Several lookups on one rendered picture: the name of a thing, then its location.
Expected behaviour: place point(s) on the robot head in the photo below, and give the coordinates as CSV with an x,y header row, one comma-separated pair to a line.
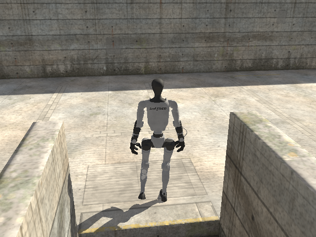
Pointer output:
x,y
157,86

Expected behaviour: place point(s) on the robot left hand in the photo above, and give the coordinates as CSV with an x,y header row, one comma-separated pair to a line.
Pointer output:
x,y
132,147

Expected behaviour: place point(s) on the robot right forearm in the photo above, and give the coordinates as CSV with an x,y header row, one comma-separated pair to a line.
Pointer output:
x,y
179,131

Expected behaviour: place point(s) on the robot left foot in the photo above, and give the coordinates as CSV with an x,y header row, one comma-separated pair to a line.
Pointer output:
x,y
142,196

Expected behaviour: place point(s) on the robot right hand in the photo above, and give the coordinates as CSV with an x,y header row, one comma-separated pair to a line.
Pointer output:
x,y
178,144

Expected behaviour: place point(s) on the robot left forearm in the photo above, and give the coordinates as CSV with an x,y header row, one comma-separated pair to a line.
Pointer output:
x,y
135,134

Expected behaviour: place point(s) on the robot left upper arm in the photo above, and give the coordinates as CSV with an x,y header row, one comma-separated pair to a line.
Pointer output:
x,y
140,113

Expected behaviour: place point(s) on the robot right upper arm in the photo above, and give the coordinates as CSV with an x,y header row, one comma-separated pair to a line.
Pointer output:
x,y
175,112

